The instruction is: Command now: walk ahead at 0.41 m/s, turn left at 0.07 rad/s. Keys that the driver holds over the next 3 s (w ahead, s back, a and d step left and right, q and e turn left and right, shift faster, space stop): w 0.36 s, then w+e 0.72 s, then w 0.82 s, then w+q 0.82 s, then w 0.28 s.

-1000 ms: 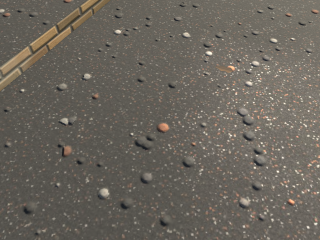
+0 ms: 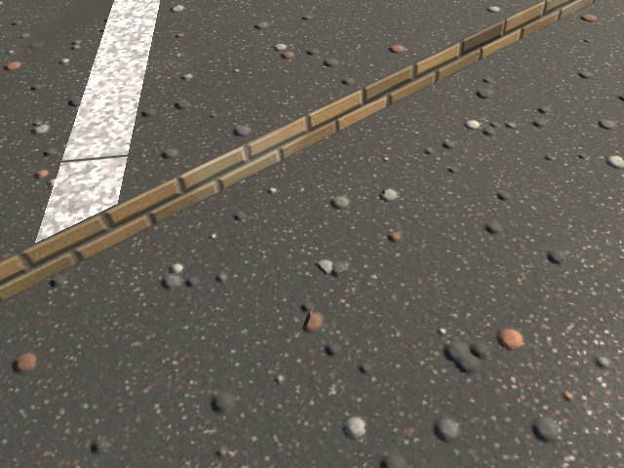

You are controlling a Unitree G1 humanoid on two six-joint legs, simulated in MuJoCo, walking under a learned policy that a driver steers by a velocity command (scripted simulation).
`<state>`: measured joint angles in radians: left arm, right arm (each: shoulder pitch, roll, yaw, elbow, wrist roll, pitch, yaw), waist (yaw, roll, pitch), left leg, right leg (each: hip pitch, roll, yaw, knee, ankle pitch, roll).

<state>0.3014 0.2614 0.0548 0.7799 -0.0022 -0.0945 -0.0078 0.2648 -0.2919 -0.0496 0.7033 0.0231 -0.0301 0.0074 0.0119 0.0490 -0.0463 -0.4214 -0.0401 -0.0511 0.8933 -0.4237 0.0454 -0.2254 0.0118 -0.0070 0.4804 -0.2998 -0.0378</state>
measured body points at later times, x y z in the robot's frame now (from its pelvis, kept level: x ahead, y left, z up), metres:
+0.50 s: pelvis +0.24 +0.06 +0.00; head +0.27 +0.07 +0.45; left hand +0.30 +0.35 -0.13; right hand +0.38 -0.20 -0.10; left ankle +0.29 +0.15 -0.74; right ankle +0.15 -0.09 -0.65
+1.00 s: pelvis +0.52 -0.01 -0.02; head +0.56 -0.02 +0.43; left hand +0.76 +0.20 -0.11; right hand +0.51 -0.30 -0.14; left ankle +0.39 +0.17 -0.63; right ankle +0.58 -0.09 -0.74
